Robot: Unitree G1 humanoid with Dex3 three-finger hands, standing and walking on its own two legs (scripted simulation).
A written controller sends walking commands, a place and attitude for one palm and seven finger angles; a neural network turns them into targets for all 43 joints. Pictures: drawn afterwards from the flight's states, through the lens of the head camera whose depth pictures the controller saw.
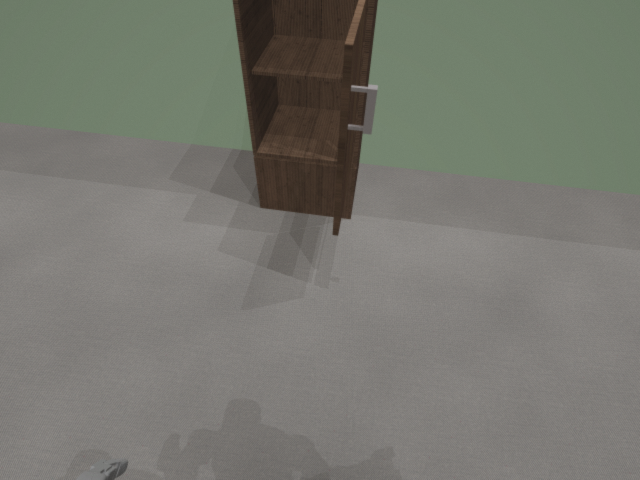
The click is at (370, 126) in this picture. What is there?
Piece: cupboard door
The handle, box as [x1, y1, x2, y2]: [348, 84, 377, 133]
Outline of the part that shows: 377,85 368,84 367,87 351,85 351,90 366,92 367,98 364,124 362,126 348,124 348,129 362,130 363,133 371,133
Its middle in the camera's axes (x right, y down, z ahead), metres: +0.10 -0.32 +0.96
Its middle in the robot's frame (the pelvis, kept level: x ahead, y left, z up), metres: +0.94 -0.05 -0.02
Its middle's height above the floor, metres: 0.75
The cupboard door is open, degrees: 89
